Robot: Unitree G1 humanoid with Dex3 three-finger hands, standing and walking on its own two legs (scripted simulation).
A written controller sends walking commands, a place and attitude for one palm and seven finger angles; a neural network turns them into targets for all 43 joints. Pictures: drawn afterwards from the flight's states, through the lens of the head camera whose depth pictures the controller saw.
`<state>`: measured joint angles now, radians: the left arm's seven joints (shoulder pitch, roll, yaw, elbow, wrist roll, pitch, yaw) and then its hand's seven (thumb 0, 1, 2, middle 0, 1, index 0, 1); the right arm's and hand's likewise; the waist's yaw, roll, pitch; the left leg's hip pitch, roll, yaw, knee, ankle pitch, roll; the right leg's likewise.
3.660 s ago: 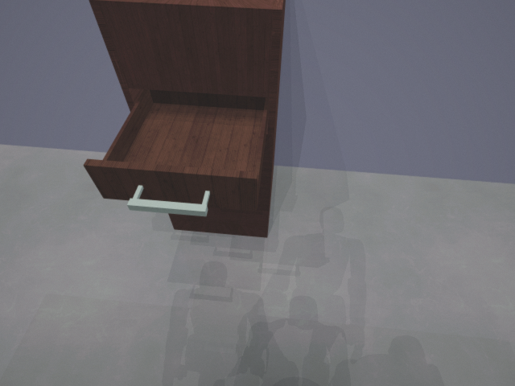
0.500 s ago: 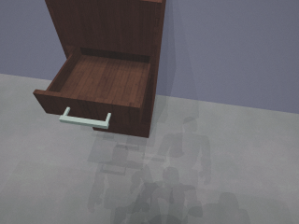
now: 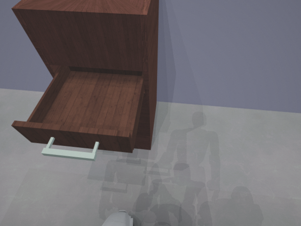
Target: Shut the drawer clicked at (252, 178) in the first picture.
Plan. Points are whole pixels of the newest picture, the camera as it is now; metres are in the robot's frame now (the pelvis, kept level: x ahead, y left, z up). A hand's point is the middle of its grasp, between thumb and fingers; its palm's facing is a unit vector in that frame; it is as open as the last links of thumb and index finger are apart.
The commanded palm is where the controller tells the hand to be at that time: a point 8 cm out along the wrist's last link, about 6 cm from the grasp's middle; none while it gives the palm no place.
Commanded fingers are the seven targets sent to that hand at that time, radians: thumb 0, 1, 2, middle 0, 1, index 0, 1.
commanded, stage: come to a stop and stand still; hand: left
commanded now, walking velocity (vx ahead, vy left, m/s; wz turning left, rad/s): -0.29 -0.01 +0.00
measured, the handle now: (71, 148) +0.34 +0.29 -0.09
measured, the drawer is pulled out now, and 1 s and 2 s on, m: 0.30 0.30 0.30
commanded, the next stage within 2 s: look again from close up in 0.78 s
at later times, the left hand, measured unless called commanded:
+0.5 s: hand out of the picture +0.06 +0.18 -0.17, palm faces +0.03 -0.96 -0.28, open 7.3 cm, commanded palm none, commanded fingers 0.00 0.90 0.90 -0.20 -0.30 -0.20 -0.30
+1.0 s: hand out of the picture +0.03 +0.20 -0.18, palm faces -0.01 -0.97 -0.23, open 7.3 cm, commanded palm none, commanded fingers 0.00 0.90 0.90 -0.20 -0.30 -0.20 -0.30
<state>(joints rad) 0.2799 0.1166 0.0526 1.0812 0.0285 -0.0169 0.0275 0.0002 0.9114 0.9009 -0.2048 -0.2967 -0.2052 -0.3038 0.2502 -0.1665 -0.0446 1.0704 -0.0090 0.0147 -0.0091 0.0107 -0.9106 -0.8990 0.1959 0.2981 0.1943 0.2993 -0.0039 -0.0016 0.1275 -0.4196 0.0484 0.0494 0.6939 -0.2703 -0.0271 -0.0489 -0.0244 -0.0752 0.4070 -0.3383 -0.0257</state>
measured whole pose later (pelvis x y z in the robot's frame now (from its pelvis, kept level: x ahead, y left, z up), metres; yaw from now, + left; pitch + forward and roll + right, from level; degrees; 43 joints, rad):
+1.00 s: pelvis +0.00 +0.02 -0.01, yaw -1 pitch -2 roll +0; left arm 0.25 0.15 0.00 1.07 0.02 0.00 0.05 0.00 0.91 0.90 -0.21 -0.30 -0.21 -0.30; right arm 0.29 -0.17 0.00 1.04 -0.01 -0.01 -0.03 0.01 -0.92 -0.90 0.20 0.30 0.20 0.30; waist -0.02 0.04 0.04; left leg -0.19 0.00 0.04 0.54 -0.32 0.02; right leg -0.20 0.00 -0.02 0.53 -0.29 0.00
